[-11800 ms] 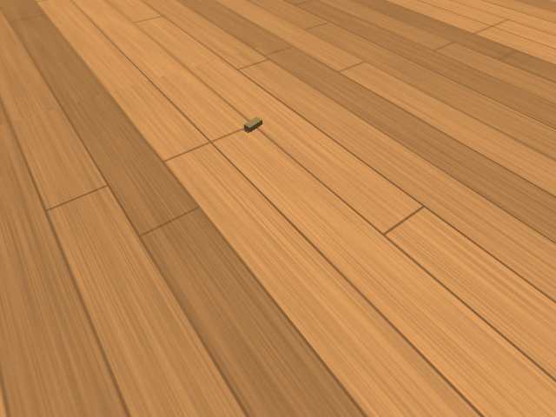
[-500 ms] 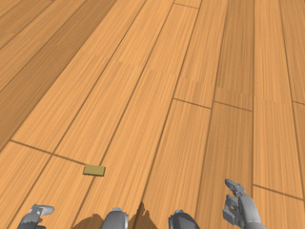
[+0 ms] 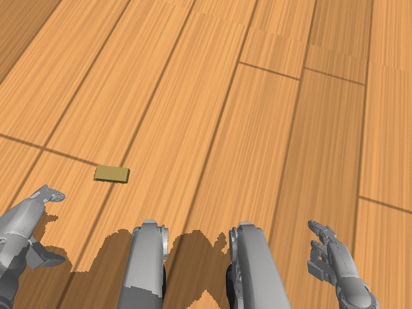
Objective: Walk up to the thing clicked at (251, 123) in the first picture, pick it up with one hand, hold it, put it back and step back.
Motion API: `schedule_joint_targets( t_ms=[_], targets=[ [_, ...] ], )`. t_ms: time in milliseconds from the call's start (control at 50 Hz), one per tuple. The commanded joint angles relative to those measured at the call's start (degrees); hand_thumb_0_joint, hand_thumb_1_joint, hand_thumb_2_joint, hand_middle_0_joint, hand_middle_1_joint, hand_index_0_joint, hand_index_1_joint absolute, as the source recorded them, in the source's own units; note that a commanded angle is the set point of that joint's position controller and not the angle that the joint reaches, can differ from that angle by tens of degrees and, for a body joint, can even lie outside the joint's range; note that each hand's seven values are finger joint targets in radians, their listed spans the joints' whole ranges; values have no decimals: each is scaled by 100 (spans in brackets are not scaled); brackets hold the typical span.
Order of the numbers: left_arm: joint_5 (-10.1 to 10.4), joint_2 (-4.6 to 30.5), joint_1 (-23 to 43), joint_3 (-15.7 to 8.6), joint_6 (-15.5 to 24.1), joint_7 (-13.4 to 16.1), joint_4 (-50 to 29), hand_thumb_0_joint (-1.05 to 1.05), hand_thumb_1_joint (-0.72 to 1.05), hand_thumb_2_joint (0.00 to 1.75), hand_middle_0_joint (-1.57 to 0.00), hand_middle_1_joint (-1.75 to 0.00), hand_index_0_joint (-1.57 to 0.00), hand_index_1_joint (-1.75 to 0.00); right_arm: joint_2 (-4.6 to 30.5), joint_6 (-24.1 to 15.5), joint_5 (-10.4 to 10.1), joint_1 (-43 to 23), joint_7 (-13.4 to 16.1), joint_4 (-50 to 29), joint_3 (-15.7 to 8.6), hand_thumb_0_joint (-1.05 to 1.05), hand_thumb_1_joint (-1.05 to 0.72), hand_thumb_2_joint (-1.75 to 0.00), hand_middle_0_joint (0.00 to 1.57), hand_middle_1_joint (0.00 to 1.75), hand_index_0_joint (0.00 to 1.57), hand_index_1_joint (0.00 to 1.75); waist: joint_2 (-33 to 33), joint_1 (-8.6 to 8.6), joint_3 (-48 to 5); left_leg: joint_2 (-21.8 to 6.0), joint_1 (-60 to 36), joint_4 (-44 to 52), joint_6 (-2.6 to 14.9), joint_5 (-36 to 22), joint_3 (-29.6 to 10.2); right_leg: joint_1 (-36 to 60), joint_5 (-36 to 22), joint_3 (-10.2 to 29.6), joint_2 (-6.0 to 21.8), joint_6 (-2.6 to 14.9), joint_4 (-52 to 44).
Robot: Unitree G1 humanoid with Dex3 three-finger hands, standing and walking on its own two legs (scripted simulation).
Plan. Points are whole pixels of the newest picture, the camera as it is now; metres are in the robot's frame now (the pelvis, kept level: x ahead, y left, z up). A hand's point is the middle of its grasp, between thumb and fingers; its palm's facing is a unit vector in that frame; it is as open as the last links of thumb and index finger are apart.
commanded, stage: rise first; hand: left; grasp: from above
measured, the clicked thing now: (112, 174) +0.50 +0.31 -0.50
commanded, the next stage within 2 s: none
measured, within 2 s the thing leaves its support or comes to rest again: neither
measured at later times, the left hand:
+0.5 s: hand (72, 201) +0.36 +0.34 -0.28, palm faces -0.50 -0.15 -0.85, open 13.0 cm
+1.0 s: hand (79, 189) +0.40 +0.35 -0.34, palm faces -0.50 -0.01 -0.87, open 13.0 cm
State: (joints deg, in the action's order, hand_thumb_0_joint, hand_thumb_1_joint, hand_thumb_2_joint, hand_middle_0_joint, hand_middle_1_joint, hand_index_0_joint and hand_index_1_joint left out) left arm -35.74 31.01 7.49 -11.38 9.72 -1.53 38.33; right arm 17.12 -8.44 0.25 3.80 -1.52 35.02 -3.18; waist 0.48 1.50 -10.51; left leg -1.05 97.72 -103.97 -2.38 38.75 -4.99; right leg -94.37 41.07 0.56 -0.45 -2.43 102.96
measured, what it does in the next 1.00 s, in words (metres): lowers itself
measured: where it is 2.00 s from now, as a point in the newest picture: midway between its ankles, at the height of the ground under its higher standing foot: outside the picture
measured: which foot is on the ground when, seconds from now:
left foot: down 0.00-1.00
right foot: down 0.00-1.00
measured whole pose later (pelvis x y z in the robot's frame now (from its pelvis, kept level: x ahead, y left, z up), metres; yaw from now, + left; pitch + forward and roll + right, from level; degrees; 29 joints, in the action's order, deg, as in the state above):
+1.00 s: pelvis -0.03 +0.02 -0.19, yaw -8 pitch +31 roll -11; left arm -77.7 54.6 45.3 -12.2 31.0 15.4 75.0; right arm 14.7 4.6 9.0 3.0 -7.8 43.3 4.2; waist -3.2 9.1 -2.1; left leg 0.5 132.2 -140.4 -1.0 39.6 -11.3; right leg -124.7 41.6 -2.5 -3.8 -3.3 134.4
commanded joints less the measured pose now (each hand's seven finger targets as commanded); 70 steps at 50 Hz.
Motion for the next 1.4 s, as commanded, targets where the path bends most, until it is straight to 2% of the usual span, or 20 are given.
schedule_joint_targets(
  t_ms=[0, 40, 140, 260, 360, 400, 500, 600, 680, 740, 760, 780, 860, 880, 960, 1060, 1120, 1260, 1320, 1380],
  targets=[
    [-437, 1829, 1036, -676, 368, 309, -149, 0, -43, 88, -25, -83, -23, -85, 956, -46, 6, 581, 1, -336, -412, 0, -91, -90, 20, 30, 20, 30, 431, -113, -3030, 60, -1879, 668, 343, -1655, 343, 810, -1623, -312, -129, 342, -834],
    [-616, 1960, 1512, -595, 468, 255, 101, 0, -41, 87, -25, -84, -24, -85, 954, 25, 31, 664, -26, -217, -424, 0, -92, -90, 20, 30, 20, 30, 352, -64, -3146, 68, -1511, 341, 386, -1456, 351, 649, -1487, -341, -132, 333, -649],
    [-1308, 2903, 2677, -825, 959, 261, 607, 0, -42, 87, -26, -85, -24, -86, 1015, 202, 144, 790, -70, 42, -335, 0, -94, -91, 20, 30, 20, 30, 189, -74, -3357, 64, -692, -416, 426, -1179, 420, 435, -1326, -337, -164, 311, -131],
    [-1853, 3205, 3341, -771, 1643, 420, 1249, 0, -36, 87, -25, -82, -24, -83, 1094, 455, 306, 828, -195, 222, -214, 0, -89, -90, 20, 30, 20, 30, 616, -24, -3057, 41, -259, -747, 379, -460, 306, -548, -585, -571, -259, 384, 489],
    [-2308, 3572, 4111, -725, 2030, 761, 1416, 0, -33, 87, -26, -80, -26, -81, 1170, 615, 435, 854, -279, 324, -117, 0, -89, -90, 20, 30, 20, 30, 1076, 118, -2948, 50, -133, -935, 349, 12, 184, -1116, -250, -753, -287, 405, 885],
    [-2520, 3720, 4237, -781, 2103, 972, 1565, 0, -31, 87, -27, -80, -26, -80, 1224, 681, 480, 843, -308, 378, -69, 0, -89, -90, 20, 30, 20, 30, 1124, 149, -2874, 66, -45, -1012, 346, 105, 138, -1313, -206, -824, -289, 397, 1030],
    [-2990, 4026, 4549, -874, 2122, 1501, 1949, 0, -34, 86, -22, -83, -23, -82, 1329, 844, 604, 848, -353, 567, 20, 0, -90, -90, 20, 30, 20, 30, 1303, 274, -2860, 104, -116, -1368, 315, -263, 92, -1673, -503, -925, -263, 405, 1379],
    [-3467, 3953, 4807, -604, 1938, 1783, 2308, 0, -32, 82, -23, -82, -25, -80, 1342, 1020, 680, 869, -418, 605, 25, 0, -90, -90, 20, 30, 20, 30, 1597, 352, -2872, 132, -216, -1508, 309, -498, 89, -1968, -696, -990, -281, 435, 1567],
    [-3663, 3949, 5003, -451, 1847, 1828, 2491, 0, -31, 82, -21, -85, -24, -82, 1343, 1100, 725, 887, -461, 601, 14, 0, -90, -90, 20, 30, 20, 30, 1625, 453, -2842, 146, -134, -1628, 315, -522, 73, -2054, -713, -1011, -298, 427, 1644],
    [-3758, 3981, 4902, -440, 1816, 1809, 2719, 0, -32, 83, -22, -84, -24, -82, 1326, 1169, 782, 1077, -488, 757, 37, 0, -90, -90, 20, 30, 20, 30, 1535, 559, -2957, 136, -222, -1824, 348, -1028, 35, -1880, -1098, -1009, -322, 395, 1712],
    [-3753, 4015, 5140, -460, 1863, 1820, 2469, 0, -34, 84, -22, -83, -23, -82, 1351, 1181, 801, 1057, -500, 704, 22, 0, -90, -90, 20, 30, 20, 30, 1494, 594, -3020, 132, -236, -1880, 354, -1130, 21, -1854, -1164, -1014, -320, 382, 1740],
    [-3807, 3976, 4849, -444, 1852, 1818, 2882, 0, -33, 83, -21, -85, -23, -83, 1216, 1207, 813, 1046, -518, 728, 167, 0, -90, -90, 20, 30, 20, 30, 1510, 581, -2988, 122, -223, -1898, 345, -1222, -11, -1873, -1209, -1021, -337, 383, 1813],
    [-3930, 4184, 5304, -441, 2063, 1859, 2592, 0, -33, 85, -23, -84, -24, -83, 1273, 1263, 875, 912, -545, 708, 187, 0, -90, -90, 20, 30, 20, 30, 1780, 644, -2923, 86, -244, -1976, 312, -1250, -75, -2048, -1201, -1040, -353, 396, 1969],
    [-4005, 4164, 5152, -447, 2074, 1876, 2792, 0, -32, 85, -23, -84, -25, -83, 1219, 1283, 889, 894, -553, 736, 253, 0, -90, -90, 20, 30, 20, 30, 1791, 593, -2879, 75, -272, -2025, 319, -1320, -62, -2090, -1228, -1029, -369, 402, 1978],
    [-4080, 4167, 5324, -422, 2267, 2028, 2910, 0, -34, 84, -22, -83, -24, -82, 1209, 1326, 960, 805, -580, 741, 351, 0, -90, -90, 20, 30, 20, 30, 1822, 722, -2670, 70, -61, -2165, 332, -1242, -44, -2144, -1203, -1033, -390, 390, 2054],
    [-4253, 4461, 5492, -588, 2321, 2265, 3169, 0, -36, 85, -18, -89, -21, -86, 1363, 1325, 1008, 698, -577, 673, 322, 0, -90, -90, 20, 30, 20, 30, 1899, 705, -2583, 46, 8, -2157, 294, -910, -92, -2393, -957, -1097, -401, 410, 2161],
    [-4352, 4420, 5511, -523, 2248, 2358, 3335, 0, -38, 87, -18, -90, -20, -88, 1390, 1308, 1049, 761, -576, 709, 321, 0, -91, -90, 20, 30, 20, 30, 1910, 769, -2594, 53, -31, -2234, 321, -998, -78, -2405, -1014, -1119, -420, 393, 2166],
    [-4370, 4616, 5736, -503, 2079, 2455, 3501, 0, -36, 85, -18, -91, -21, -88, 1365, 1234, 1126, 791, -555, 702, 415, 0, -91, -90, 20, 30, 20, 30, 1748, 847, -2667, 111, 424, -2406, 384, -833, -51, -2193, -1007, -1102, -456, 363, 2163],
    [-4280, 4571, 5752, -463, 2006, 2404, 3602, 0, -35, 84, -18, -92, -21, -88, 1385, 1202, 1118, 768, -547, 694, 396, 0, -91, -90, 20, 30, 20, 30, 1626, 859, -2548, 101, 498, -2392, 382, -664, -61, -2293, -871, -1137, -458, 356, 2160],
    [-4273, 4626, 5692, -430, 1983, 2331, 3581, 0, -35, 84, -18, -92, -22, -88, 1406, 1197, 1138, 796, -542, 696, 431, 0, -91, -90, 20, 30, 20, 30, 1757, 845, -2585, 101, 439, -2430, 378, -835, -48, -2228, -999, -1134, -457, 354, 2192]
  ],
)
